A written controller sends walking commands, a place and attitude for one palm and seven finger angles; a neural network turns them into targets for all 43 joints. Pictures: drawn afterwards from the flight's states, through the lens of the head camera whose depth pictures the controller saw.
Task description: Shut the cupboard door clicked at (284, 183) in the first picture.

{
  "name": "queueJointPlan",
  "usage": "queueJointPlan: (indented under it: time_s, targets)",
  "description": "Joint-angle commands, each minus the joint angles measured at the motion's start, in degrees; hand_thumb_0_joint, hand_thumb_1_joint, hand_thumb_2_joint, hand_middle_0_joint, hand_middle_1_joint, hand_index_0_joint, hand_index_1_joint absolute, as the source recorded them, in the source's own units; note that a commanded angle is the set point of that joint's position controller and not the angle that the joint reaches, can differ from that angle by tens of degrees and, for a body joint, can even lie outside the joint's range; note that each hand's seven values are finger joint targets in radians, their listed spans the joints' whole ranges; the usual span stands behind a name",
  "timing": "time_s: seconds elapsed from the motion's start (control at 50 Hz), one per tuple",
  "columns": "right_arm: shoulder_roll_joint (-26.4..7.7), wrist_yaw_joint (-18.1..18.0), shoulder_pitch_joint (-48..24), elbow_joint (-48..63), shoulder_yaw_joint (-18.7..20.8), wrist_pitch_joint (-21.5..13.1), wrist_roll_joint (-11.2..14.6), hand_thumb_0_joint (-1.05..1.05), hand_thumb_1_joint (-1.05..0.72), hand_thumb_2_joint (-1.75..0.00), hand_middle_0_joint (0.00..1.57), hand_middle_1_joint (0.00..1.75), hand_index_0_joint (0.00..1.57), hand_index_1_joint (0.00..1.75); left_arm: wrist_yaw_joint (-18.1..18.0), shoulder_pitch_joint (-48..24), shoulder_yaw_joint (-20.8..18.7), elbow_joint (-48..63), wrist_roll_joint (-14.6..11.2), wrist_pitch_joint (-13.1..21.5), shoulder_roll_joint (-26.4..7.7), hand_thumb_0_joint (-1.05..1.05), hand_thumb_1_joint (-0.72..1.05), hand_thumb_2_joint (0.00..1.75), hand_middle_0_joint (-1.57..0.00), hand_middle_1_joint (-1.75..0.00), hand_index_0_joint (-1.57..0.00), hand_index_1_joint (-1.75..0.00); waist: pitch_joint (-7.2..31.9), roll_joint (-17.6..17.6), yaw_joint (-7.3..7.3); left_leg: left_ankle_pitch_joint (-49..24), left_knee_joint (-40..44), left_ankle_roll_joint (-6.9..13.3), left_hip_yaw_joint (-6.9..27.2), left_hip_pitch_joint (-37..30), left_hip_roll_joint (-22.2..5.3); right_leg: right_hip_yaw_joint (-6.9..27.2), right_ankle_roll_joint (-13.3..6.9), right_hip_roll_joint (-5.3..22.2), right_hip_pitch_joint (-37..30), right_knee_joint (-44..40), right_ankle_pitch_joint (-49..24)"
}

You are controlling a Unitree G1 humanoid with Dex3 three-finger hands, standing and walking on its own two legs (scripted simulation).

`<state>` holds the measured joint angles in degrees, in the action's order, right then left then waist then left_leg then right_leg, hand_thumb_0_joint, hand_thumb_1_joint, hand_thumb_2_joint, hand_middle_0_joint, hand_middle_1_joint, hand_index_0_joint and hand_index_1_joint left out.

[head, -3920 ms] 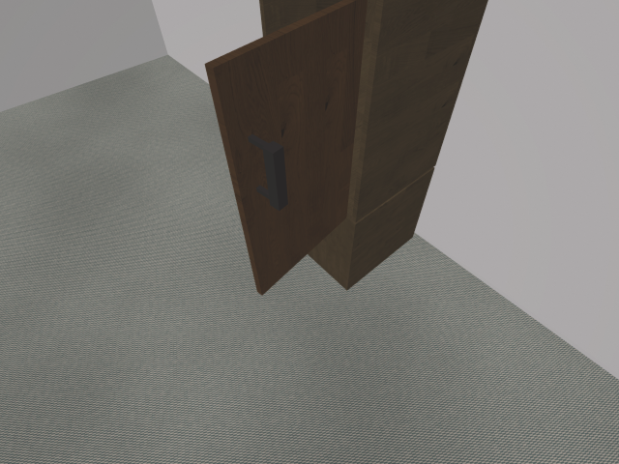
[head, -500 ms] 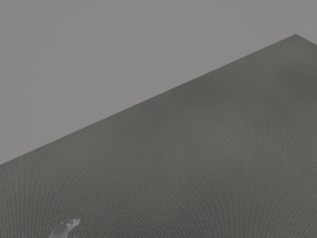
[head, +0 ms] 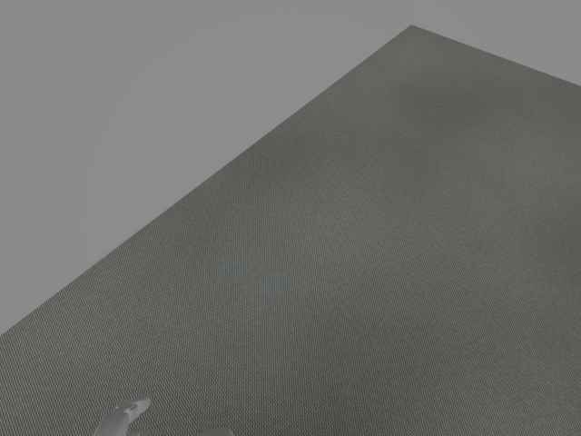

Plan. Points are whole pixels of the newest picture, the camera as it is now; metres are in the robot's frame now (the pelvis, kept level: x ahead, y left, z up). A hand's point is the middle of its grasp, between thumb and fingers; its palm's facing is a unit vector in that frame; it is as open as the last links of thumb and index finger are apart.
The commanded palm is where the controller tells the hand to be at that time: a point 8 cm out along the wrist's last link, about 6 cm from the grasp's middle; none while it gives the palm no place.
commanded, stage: walk around to get in front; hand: left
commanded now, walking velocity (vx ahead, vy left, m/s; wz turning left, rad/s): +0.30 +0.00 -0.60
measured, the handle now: out of the picture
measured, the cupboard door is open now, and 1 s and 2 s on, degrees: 98 98 98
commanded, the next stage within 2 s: walk to a spot facing it in 1.20 s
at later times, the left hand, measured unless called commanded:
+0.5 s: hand (240, 311) +0.32 +0.11 -0.14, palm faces -0.35 -0.91 -0.20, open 7.4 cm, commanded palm none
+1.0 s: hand (318, 230) +0.51 -0.02 -0.14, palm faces -0.49 -0.85 -0.17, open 7.3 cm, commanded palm none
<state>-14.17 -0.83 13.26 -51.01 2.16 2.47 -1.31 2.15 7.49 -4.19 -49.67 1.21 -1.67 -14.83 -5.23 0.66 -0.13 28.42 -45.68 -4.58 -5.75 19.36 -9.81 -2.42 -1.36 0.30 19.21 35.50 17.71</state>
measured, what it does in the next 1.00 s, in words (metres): walks ahead, turning right: left foot, then right foot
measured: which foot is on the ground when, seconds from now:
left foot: up 0.00-0.22, down 0.24-0.52, up 0.54-0.78, down 0.80-1.00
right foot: down 0.00-0.22, up 0.24-0.52, down 0.54-0.78, up 0.80-1.00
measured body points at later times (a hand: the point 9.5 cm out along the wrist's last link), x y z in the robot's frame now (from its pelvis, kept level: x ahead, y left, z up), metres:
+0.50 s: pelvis +0.13 -0.04 +0.01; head +0.19 -0.05 +0.46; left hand +0.34 +0.16 -0.12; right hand +0.03 -0.27 -0.13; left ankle +0.09 +0.14 -0.72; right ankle +0.16 -0.17 -0.70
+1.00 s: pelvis +0.33 -0.14 +0.02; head +0.37 -0.16 +0.47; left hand +0.54 +0.02 -0.13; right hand +0.21 -0.33 -0.13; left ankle +0.35 +0.02 -0.72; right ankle +0.30 -0.26 -0.69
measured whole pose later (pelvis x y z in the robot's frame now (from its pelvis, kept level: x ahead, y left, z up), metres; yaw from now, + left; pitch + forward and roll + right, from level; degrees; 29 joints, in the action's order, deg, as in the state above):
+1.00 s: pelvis +0.33 -0.14 +0.02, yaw -29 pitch +2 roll -1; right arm -8.6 0.0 20.1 -57.5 1.1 -4.0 -2.7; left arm 3.0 8.1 -3.9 -56.4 1.6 1.0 -12.1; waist -2.5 0.3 1.9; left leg 18.5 -26.7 -4.6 -9.6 9.0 -9.5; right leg -5.8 -1.0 3.0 25.1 42.7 19.3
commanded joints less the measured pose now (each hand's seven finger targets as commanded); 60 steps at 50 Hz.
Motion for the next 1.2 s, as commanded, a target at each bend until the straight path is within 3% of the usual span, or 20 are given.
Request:
queueJointPlan:
  time_s: [0.0, 0.16, 0.18, 0.2, 0.24, 0.34, 0.46, 0.48, 0.5, 0.52, 0.58, 0.72, 0.74, 0.76, 0.8, 0.9, 0.98, 1.02, 1.04, 1.18]
  targets:
    - [-7.76, 0.39, -8.61, 7.61, 2.34, -2.22, 0.35, 0.00, -0.90, -0.90, 0.20, 0.30, 0.20, 0.30, -1.97, 5.66, -3.23, 1.37, 0.20, 1.22, -12.45, 0.00, 0.90, 0.90, -0.20, -0.30, -0.20, -0.30, 4.61, -14.92, -3.71, 1.46, -19.42, 0.48, 6.42, 20.63, 2.41, 30.10, -11.77, 17.67, -12.39, -22.21, 12.13]
    - [-3.93, 0.91, 0.65, 3.15, 1.96, -4.45, 0.28, 0.00, -0.90, -0.90, 0.20, 0.30, 0.20, 0.30, -0.98, 2.27, -2.73, -0.41, 0.09, 2.46, -10.31, 0.00, 0.90, 0.90, -0.20, -0.30, -0.20, -0.30, 7.13, -6.83, 2.15, -11.87, 17.14, 0.58, -1.04, -10.27, 8.11, 20.04, -6.63, 8.07, 0.71, -13.70, 6.71]
    - [-6.89, 0.01, 5.90, 1.29, 2.46, -5.02, 0.10, 0.00, -0.90, -0.90, 0.20, 0.30, 0.20, 0.30, -0.54, 0.99, -2.13, 0.70, -0.08, 2.35, -7.54, 0.00, 0.90, 0.90, -0.20, -0.30, -0.20, -0.30, 7.87, -0.02, 4.74, -9.22, 23.07, 1.66, 2.67, -20.97, 4.12, 16.63, -3.88, 4.30, 9.96, -6.73, 9.47]
    - [-13.56, -0.54, 12.18, 0.03, 3.81, -5.54, -1.21, 0.00, -0.90, -0.90, 0.20, 0.30, 0.20, 0.30, 0.13, 0.34, -1.09, 2.43, -0.67, 2.14, -2.90, 0.00, 0.90, 0.90, -0.20, -0.30, -0.20, -0.30, 8.75, 18.28, 7.65, 4.74, 30.96, 7.11, 24.38, -28.27, -12.70, 6.99, 0.15, -4.24, 22.61, 12.41, 15.48]
    - [-15.71, -0.69, 14.74, 0.68, 3.83, -5.97, -1.35, 0.00, -0.90, -0.90, 0.20, 0.30, 0.20, 0.30, 1.20, -7.03, -1.59, 6.25, 0.17, 3.52, -4.10, 0.00, 0.90, 0.90, -0.20, -0.30, -0.20, -0.30, 4.82, 4.62, 8.18, 2.60, 35.46, 16.62, 35.74, -21.17, -23.42, 5.58, 0.82, 2.61, 27.84, 30.16, 14.30]
    - [-8.65, -0.56, 8.98, -0.32, 1.77, -6.68, -1.19, 0.00, -0.90, -0.90, 0.20, 0.30, 0.20, 0.30, 2.81, -6.33, -0.22, 3.15, 0.32, 1.95, -0.20, 0.00, 0.90, 0.90, -0.20, -0.30, -0.20, -0.30, 4.11, 11.59, 3.25, -28.14, 29.95, 8.58, 2.79, -17.71, -9.70, -0.98, 2.26, 4.97, 19.30, 19.68, 2.33]
    - [-9.67, 0.23, 6.47, -1.18, 2.18, -5.52, -0.93, 0.00, -0.90, -0.90, 0.20, 0.30, 0.20, 0.30, 2.34, 1.06, -1.02, 0.22, 0.52, 2.04, -2.94, 0.00, 0.90, 0.90, -0.20, -0.30, -0.20, -0.30, 6.58, 5.95, -2.06, -25.58, 16.48, 5.44, -6.65, -5.35, -7.36, -7.70, -0.58, -1.04, -10.73, -1.70, -2.61]
    - [-7.82, 0.61, 4.33, -0.27, 1.62, -5.63, -0.23, 0.00, -0.90, -0.90, 0.20, 0.30, 0.20, 0.30, 1.60, 11.01, -2.30, -2.82, 0.73, 2.65, -7.22, 0.00, 0.90, 0.90, -0.20, -0.30, -0.20, -0.30, 10.77, -2.64, -7.17, -25.64, 2.34, 3.32, -9.66, 5.50, -3.83, -0.65, -3.54, 2.75, -27.77, -5.26, 1.97]
    - [-3.54, 1.11, 0.29, 3.14, 0.47, -5.81, 1.11, 0.00, -0.90, -0.90, 0.20, 0.30, 0.20, 0.30, 0.36, 21.10, -4.54, -5.26, 0.74, 3.25, -14.97, 0.00, 0.90, 0.90, -0.20, -0.30, -0.20, -0.30, 15.32, -21.43, -11.64, 3.46, -19.20, 0.69, -10.43, 22.85, 4.82, 27.70, -10.82, 20.58, -38.42, -15.01, 5.33]
    - [-5.09, 0.84, -4.13, 4.89, 0.99, -5.74, 0.89, 0.00, -0.90, -0.90, 0.20, 0.30, 0.20, 0.30, -0.50, 20.75, -4.60, -5.54, -0.82, 2.97, -16.90, 0.00, 0.90, 0.90, -0.20, -0.30, -0.20, -0.30, 11.93, -16.21, -11.54, 9.06, -28.03, 1.24, 1.47, 28.28, 3.19, 36.27, -14.81, 25.49, -32.41, -22.12, 6.80]
    - [-4.98, 0.99, -1.64, 1.37, 1.73, -5.09, -0.13, 0.00, -0.90, -0.90, 0.20, 0.30, 0.20, 0.30, -1.82, 3.69, -2.13, -0.63, 0.13, 3.26, -9.13, 0.00, 0.90, 0.90, -0.20, -0.30, -0.20, -0.30, 5.89, -12.25, -1.84, -1.45, -20.91, 0.96, 6.18, 17.42, -1.89, 22.16, -11.08, 18.83, -8.26, -22.18, 9.77]
    - [-2.04, 1.50, 9.68, -3.86, 1.24, -5.67, -0.61, 0.00, -0.90, -0.90, 0.20, 0.30, 0.20, 0.30, -0.60, 0.51, -1.69, -2.53, -0.16, 3.87, -7.00, 0.00, 0.90, 0.90, -0.20, -0.30, -0.20, -0.30, 5.90, -3.27, 4.44, -17.17, 15.33, 0.64, -4.47, -12.25, 5.53, 9.46, -5.99, 8.04, 4.68, -14.49, 9.62]
    - [-4.76, 0.95, 13.72, -5.09, 1.94, -6.20, -0.80, 0.00, -0.90, -0.90, 0.20, 0.30, 0.20, 0.30, -0.34, 0.47, -1.13, -2.03, -0.18, 3.67, -4.60, 0.00, 0.90, 0.90, -0.20, -0.30, -0.20, -0.30, 6.85, 4.91, 6.14, -10.08, 19.94, 2.06, 1.29, -18.08, 1.80, 7.45, -4.03, 4.92, 9.02, -5.31, 10.17]
    - [-10.43, 0.53, 19.24, -5.76, 3.29, -6.67, -1.59, 0.00, -0.90, -0.90, 0.20, 0.30, 0.20, 0.30, -0.09, 1.06, -0.16, -0.84, -0.39, 3.68, -0.22, 0.00, 0.90, 0.90, -0.20, -0.30, -0.20, -0.30, 7.84, 19.23, 8.17, -1.07, 29.02, 7.58, 22.03, -23.33, -12.18, 0.37, -0.84, -1.78, 18.91, 13.65, 12.18]
    - [-12.18, 0.03, 19.82, -4.91, 3.57, -6.49, -1.81, 0.00, -0.90, -0.90, 0.20, 0.30, 0.20, 0.30, 0.13, -7.28, -0.47, 2.56, 0.29, 4.91, -0.55, 0.00, 0.90, 0.90, -0.20, -0.30, -0.20, -0.30, 2.69, 8.82, 8.81, -0.34, 35.08, 16.17, 33.84, -18.68, -21.44, 3.91, -0.62, 2.61, 27.12, 31.57, 12.45]
    - [-6.36, -0.01, 13.10, -5.69, 2.00, -7.36, -1.58, 0.00, -0.90, -0.90, 0.20, 0.30, 0.20, 0.30, 1.46, -5.85, 0.82, -0.64, 0.16, 4.36, 2.24, 0.00, 0.90, 0.90, -0.20, -0.30, -0.20, -0.30, 5.01, 10.52, 4.28, -35.32, 28.07, 8.16, 1.72, -17.46, -8.56, -2.63, 0.70, 4.15, 13.74, 10.96, 4.41]
    - [-5.94, 0.57, 10.31, -6.62, 2.04, -6.21, -0.44, 0.00, -0.90, -0.90, 0.20, 0.30, 0.20, 0.30, 1.00, 6.49, -0.41, -5.66, 0.31, 4.62, -0.67, 0.00, 0.90, 0.90, -0.20, -0.30, -0.20, -0.30, 9.21, 2.23, -1.54, -27.08, 16.51, 5.04, -4.70, -5.68, -3.89, -7.05, -1.10, -1.12, -14.48, -5.33, -6.21]
    - [-0.28, 1.35, 3.60, -2.29, 0.66, -6.40, 0.93, 0.00, -0.90, -0.90, 0.20, 0.30, 0.20, 0.30, -0.67, 22.28, -3.55, -10.17, 0.31, 4.96, -12.03, 0.00, 0.90, 0.90, -0.20, -0.30, -0.20, -0.30, 12.70, -21.98, -9.26, 3.00, -11.58, 1.52, -8.67, 20.22, 5.90, 26.96, -11.55, 22.11, -35.37, -18.22, -0.04]
    - [-1.60, 1.42, -1.75, -0.69, 1.24, -6.18, 0.52, 0.00, -0.90, -0.90, 0.20, 0.30, 0.20, 0.30, -1.04, 22.27, -3.58, -10.45, -0.60, 4.29, -12.79, 0.00, 0.90, 0.90, -0.20, -0.30, -0.20, -0.30, 7.74, -15.64, -10.23, 8.55, -19.88, 2.10, -0.61, 25.19, 3.85, 30.18, -14.72, 24.96, -30.49, -21.75, 1.43]
    - [2.89, 2.61, 1.86, -5.16, 1.17, -5.26, -0.21, 0.00, -0.90, -0.90, 0.20, 0.30, 0.20, 0.30, -1.99, 8.21, -1.42, -8.71, 0.19, 5.89, -5.32, 0.00, 0.90, 0.90, -0.20, -0.30, -0.20, -0.30, 3.36, -6.28, 0.97, -11.63, 7.91, 1.50, -1.97, 2.09, 2.97, 6.73, -7.44, 14.75, -5.91, -20.22, -6.15]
